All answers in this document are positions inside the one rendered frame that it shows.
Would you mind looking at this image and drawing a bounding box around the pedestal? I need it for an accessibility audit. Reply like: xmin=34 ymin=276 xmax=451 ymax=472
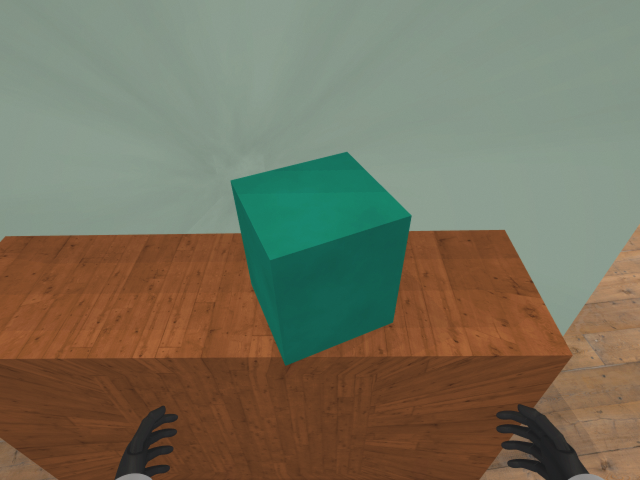
xmin=0 ymin=230 xmax=573 ymax=480

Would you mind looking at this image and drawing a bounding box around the right robot hand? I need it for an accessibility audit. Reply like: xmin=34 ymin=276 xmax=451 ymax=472
xmin=496 ymin=404 xmax=589 ymax=480

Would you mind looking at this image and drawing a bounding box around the carton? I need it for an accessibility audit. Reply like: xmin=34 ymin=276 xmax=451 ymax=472
xmin=230 ymin=152 xmax=412 ymax=366

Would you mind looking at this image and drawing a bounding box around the left robot hand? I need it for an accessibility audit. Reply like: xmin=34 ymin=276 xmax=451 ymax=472
xmin=114 ymin=406 xmax=178 ymax=480

